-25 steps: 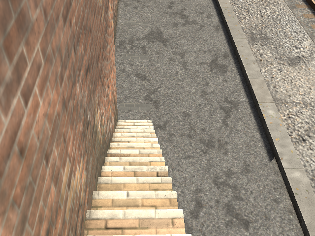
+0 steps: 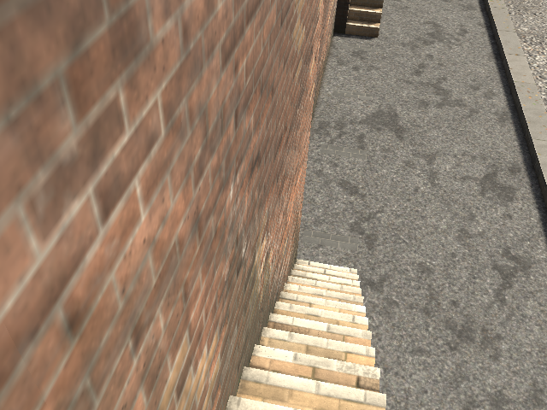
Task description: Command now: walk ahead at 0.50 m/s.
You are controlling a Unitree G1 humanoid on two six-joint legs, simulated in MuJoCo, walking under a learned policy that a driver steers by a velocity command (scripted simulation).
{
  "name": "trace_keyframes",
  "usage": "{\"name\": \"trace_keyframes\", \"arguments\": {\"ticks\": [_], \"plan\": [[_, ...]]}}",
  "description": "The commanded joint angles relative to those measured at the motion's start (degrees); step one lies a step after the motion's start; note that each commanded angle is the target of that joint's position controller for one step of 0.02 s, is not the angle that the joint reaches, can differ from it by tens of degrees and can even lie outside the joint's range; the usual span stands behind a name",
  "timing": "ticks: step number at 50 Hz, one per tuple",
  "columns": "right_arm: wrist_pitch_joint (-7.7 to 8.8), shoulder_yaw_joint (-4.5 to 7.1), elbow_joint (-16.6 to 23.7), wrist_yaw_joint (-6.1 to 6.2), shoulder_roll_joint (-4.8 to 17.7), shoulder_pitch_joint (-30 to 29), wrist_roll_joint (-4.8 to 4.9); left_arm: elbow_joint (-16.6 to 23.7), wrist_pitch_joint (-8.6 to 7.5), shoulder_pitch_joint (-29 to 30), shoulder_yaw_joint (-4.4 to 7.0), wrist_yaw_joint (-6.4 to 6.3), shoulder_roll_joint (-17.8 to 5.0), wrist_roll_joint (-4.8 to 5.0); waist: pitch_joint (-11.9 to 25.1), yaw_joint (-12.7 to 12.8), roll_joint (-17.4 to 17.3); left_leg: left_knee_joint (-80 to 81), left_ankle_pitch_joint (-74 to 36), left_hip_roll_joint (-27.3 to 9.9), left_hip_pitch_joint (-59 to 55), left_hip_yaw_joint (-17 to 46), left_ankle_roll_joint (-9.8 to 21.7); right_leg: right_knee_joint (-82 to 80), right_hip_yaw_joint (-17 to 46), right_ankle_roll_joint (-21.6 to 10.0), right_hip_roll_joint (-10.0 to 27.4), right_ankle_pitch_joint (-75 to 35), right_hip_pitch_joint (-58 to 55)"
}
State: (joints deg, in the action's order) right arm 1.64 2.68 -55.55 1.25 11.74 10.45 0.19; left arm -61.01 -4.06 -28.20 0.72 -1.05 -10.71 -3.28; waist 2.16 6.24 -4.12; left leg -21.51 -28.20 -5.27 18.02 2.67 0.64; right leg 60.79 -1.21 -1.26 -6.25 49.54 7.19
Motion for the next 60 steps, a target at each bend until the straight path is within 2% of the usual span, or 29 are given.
{"name": "trace_keyframes", "arguments": {"ticks": [1, 3, 4, 5, 6, 7, 8, 9, 10, 11, 14, 16, 21, 26, 28, 29, 30, 32, 33, 34, 35, 36, 38, 41, 44, 49, 54, 58, 60], "plan": [[0.72, 3.23, -5.9, 0.77, 9.6, 17.7, -1.02, 0.1, 2.79, -1.8, 1.64, -0.14, -8.5, -2.31, -10.9, -6.4, 1.4, 14.2, 9.8, -2.6, -14.6, -4.0, -0.1, 8.1, 12.7, -9.9, 8.3, -41.5, 8.5], [3.25, 3.18, -7.4, -0.81, 12.0, 27.5, -2.18, 1.2, 4.11, -6.0, 1.70, 0.69, -3.3, 0.01, -2.3, -6.2, -10.7, -8.2, -12.2, -9.2, -32.8, -0.3, 0.8, 42.5, 5.5, -8.0, -1.7, 4.6, 25.7], [3.24, 2.65, -5.7, -1.23, 9.6, 27.2, -0.02, 2.3, 5.45, -8.7, 1.79, 0.04, -2.1, 0.58, -0.8, -4.2, -8.6, -16.2, -2.7, -13.0, -36.2, 6.6, 1.8, 47.3, 3.7, -7.1, -1.6, 7.0, 38.9], [2.71, 2.17, -5.1, -1.86, 9.0, 27.4, 1.88, 2.8, 6.39, -5.6, 1.56, -0.12, -2.8, -1.44, -3.3, -5.3, -6.2, -14.3, 8.2, -14.6, -33.1, 10.6, 2.3, 48.4, 4.4, -7.7, -0.3, -0.1, 46.1], [2.45, 3.84, -6.6, -0.12, 15.1, 28.0, 4.58, 6.7, 7.06, -0.3, 0.81, 0.47, -1.7, -2.79, -3.1, -6.1, -18.1, -1.2, 39.9, -23.6, -25.3, 31.2, 13.3, 48.6, 4.0, -5.2, 0.2, -5.4, 50.6], [2.36, 1.90, -5.6, 0.56, 9.7, 26.4, 4.39, 6.4, 7.45, 6.2, 1.59, 0.51, -6.1, -3.84, -7.5, -7.6, -7.8, 3.7, 52.3, -21.6, -19.4, 31.0, 13.4, 44.7, 6.1, -4.6, 2.4, -10.3, 51.8], [2.43, 1.61, -6.3, 1.31, 10.4, 28.3, 2.99, 6.6, 7.85, 7.1, 1.61, 1.47, -5.1, -3.36, -9.8, -7.1, -4.3, 1.8, 46.9, -23.0, -14.5, 33.0, 13.0, 42.6, 8.8, -3.6, 2.5, -11.6, 50.8], [2.97, -0.15, -6.0, 2.07, 6.0, 26.4, 1.51, 7.2, 7.49, 9.6, 1.08, 1.95, -4.6, -2.61, -11.9, -6.2, 2.9, -3.5, 37.2, -16.5, -7.8, 19.1, 5.8, 24.9, 16.5, -3.1, 4.7, -33.1, 46.5], [3.44, -0.87, -5.0, 2.91, 5.8, 24.4, 1.32, 7.7, 7.70, 10.9, 0.81, 2.28, -3.7, -1.66, -11.0, -5.1, -1.2, -4.9, 29.4, -14.9, -2.8, 16.0, 3.3, 21.0, 14.1, -2.0, 3.5, -34.0, 41.8], [3.88, -2.19, -3.9, 3.71, 2.4, 20.1, 3.06, 8.2, 8.45, 11.5, -0.17, 2.75, -1.5, -0.72, -11.4, -2.4, 1.8, -2.3, 25.8, -9.4, 6.3, 6.9, 0.8, 6.3, 14.8, 0.2, 3.7, -46.6, 32.6], [5.22, -2.52, -2.4, 3.63, 5.0, 17.5, 3.85, 6.0, 10.55, 7.2, -0.96, 1.43, -0.1, -0.39, -4.8, -0.8, -8.5, -6.0, -1.6, -11.3, 8.1, 4.1, 1.8, 7.1, 9.4, 1.0, 2.5, -51.3, 19.4], [5.24, -2.15, -4.7, 4.50, 2.9, 22.0, 5.94, 9.7, 9.70, 15.8, 0.36, 1.81, -4.9, -0.49, -5.4, -3.6, -8.6, -9.6, 29.6, -4.9, 2.3, 1.4, 1.3, -4.0, 11.5, -0.3, 3.5, -70.6, 27.0], [6.39, -0.75, -5.8, 4.78, 4.1, 25.9, 3.95, 16.2, 8.45, 27.0, 0.83, 3.35, -5.5, -2.56, -10.2, -8.3, 1.6, -20.8, 57.4, -7.7, 1.8, 12.9, 10.0, -9.0, 15.0, 2.8, 5.6, -75.9, 37.3], [2.72, 0.67, -4.5, 5.08, 3.4, 23.6, -0.12, 17.9, 4.83, 30.4, 0.45, 3.99, -1.4, 3.52, -11.8, -13.9, 0.0, -26.5, 54.5, -5.5, 8.5, 9.1, 11.6, -32.8, 7.7, 3.0, 9.5, -68.0, 20.9], [1.35, 2.06, -5.3, 4.13, 5.2, 24.6, -1.10, 16.2, 4.25, 26.0, 1.03, 4.64, -1.9, 4.02, -11.2, -15.1, -4.5, -32.3, 48.4, -5.2, 9.9, 8.0, 12.7, -34.8, 4.5, 0.7, 9.4, -58.7, 13.5], [1.00, 2.11, -6.1, 3.31, 5.1, 22.5, -0.04, 12.7, 3.76, 19.6, 1.68, 4.58, -2.7, 1.74, -6.3, -12.0, -5.1, -41.1, 44.4, -5.2, 15.7, 7.0, 11.6, -23.0, 3.5, -0.3, 7.6, -67.6, 2.4], [0.28, 2.43, -3.6, 3.43, 6.9, 20.8, -2.28, 11.3, 2.99, 9.7, 2.15, 4.24, -3.8, 4.88, -7.0, -6.6, 0.7, -47.6, 51.4, -2.4, 8.6, 5.5, 13.6, -48.2, 7.0, -1.5, 11.3, -52.7, 4.1], [-0.30, 3.18, -7.4, 2.78, 5.4, 27.9, -2.54, 5.8, 1.85, 1.2, 2.61, 3.82, -6.0, 3.76, -1.0, -6.1, 14.0, -76.2, 67.4, 5.2, 18.7, -1.5, 10.8, -49.5, 5.1, 0.5, 11.5, -62.7, -15.4], [0.97, 2.75, -5.6, 1.71, 1.7, 27.2, -1.25, 4.8, 2.03, -4.7, 2.31, 3.80, -9.6, 2.54, 1.5, -6.1, 20.9, -99.2, 82.2, 7.9, 40.5, -3.9, 7.5, -23.6, 8.1, 0.3, 16.8, -94.0, -28.3], [3.22, 2.51, -1.1, 1.30, 4.8, 26.6, 2.79, 4.9, 3.00, -6.1, 4.50, 3.98, -15.9, 2.45, 9.8, -5.0, 24.2, -107.8, 76.7, 4.9, 51.1, -6.1, 5.9, -15.8, 16.0, -6.3, 25.2, -106.0, -38.1], [3.41, 1.83, -0.1, 1.97, 4.8, 22.5, 2.84, 6.3, 2.82, -3.6, 6.65, 3.76, -19.7, 1.63, 12.8, -1.7, 21.9, -102.9, 62.5, 3.7, 50.5, -1.1, 4.6, -29.2, 27.6, -14.9, 29.6, -64.6, -29.9], [2.13, 2.85, -2.7, 2.30, 7.0, 17.9, 1.15, 6.8, 3.08, -0.3, 5.15, 3.48, -12.8, 0.61, 5.0, -2.5, 14.8, -99.3, 55.1, 2.3, 48.2, -1.4, 3.4, -35.0, 25.3, -13.4, 24.7, -44.9, -19.2], [0.35, 2.88, -2.6, 1.71, 5.2, 13.7, 0.15, 6.6, 2.79, 0.2, 3.17, 2.57, -7.7, -1.32, -3.0, -4.2, 10.7, -93.8, 52.2, 3.3, 45.2, 1.2, 1.6, -34.3, 27.9, -15.7, 25.7, -51.3, -2.8], [-1.40, 0.93, -1.0, 1.58, -0.9, 12.6, -0.85, 4.9, 0.43, 2.5, -0.05, 2.32, -2.1, 1.35, -8.0, -8.9, 7.5, -69.3, 34.9, 5.2, 40.3, 2.2, -3.3, -32.1, 21.7, -11.2, 21.3, -49.3, 14.2], [-3.09, 1.58, -2.8, 2.14, 1.1, 14.0, -2.61, 2.8, -0.91, 2.2, 0.62, 2.27, -9.3, 0.72, -4.2, -10.6, 9.9, -55.0, 22.5, 6.0, 20.4, 0.3, -3.6, -35.6, 21.3, -12.0, 19.0, -54.5, 20.8], [-2.23, 1.20, 3.1, 0.90, 1.6, -0.2, -2.00, 1.6, -0.70, 1.8, -0.45, 0.73, -5.9, 3.78, -9.9, -5.9, 11.3, -27.3, 1.9, 4.3, 26.4, 5.0, -1.1, -32.3, 20.6, -10.8, 16.6, -31.7, 10.5], [-1.07, 0.20, 5.1, -0.63, 0.9, -6.4, -0.29, 3.1, 0.19, -1.3, 0.18, 0.36, -6.0, 0.70, -11.7, -0.2, 8.1, -6.5, 4.4, 3.5, 9.6, -0.1, -1.6, -24.3, 17.2, -11.8, 11.8, -26.0, 14.3], [-0.76, 1.19, 4.1, 0.30, 5.9, -3.0, 0.47, 2.3, 0.49, -5.8, 1.12, 0.11, -6.0, -1.27, -13.5, 3.9, 6.2, 11.8, 1.3, -3.1, 5.4, 2.6, -0.4, -13.4, 19.0, -12.1, 10.2, -33.5, 5.1], [-1.06, 2.53, 0.1, 0.47, 9.4, 9.5, -0.40, 2.8, 1.00, -2.2, 1.74, 1.10, -8.4, -1.25, -7.8, -0.7, 6.6, 8.4, 1.5, -4.1, -9.7, 1.8, 0.5, -0.8, 19.7, -12.3, 9.3, -42.9, 9.5]]}}
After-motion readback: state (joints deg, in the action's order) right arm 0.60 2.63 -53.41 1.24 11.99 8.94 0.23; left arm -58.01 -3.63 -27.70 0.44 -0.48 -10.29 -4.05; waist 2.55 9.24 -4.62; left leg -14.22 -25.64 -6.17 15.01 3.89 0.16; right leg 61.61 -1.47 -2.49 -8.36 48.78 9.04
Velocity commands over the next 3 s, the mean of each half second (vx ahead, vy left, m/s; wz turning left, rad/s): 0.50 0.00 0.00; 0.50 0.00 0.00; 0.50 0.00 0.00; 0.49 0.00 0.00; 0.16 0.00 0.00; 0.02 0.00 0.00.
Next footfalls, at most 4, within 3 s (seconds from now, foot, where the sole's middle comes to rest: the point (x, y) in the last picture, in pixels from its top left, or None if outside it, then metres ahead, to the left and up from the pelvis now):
0.04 left None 0.14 0.11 -0.86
0.64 right None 0.36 -0.18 -1.06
1.24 left None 0.61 0.05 -1.25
1.84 right None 0.85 -0.19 -1.45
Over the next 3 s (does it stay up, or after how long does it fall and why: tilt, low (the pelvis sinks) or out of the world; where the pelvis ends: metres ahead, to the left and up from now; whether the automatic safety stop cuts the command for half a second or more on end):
stays up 1.03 -0.13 -0.87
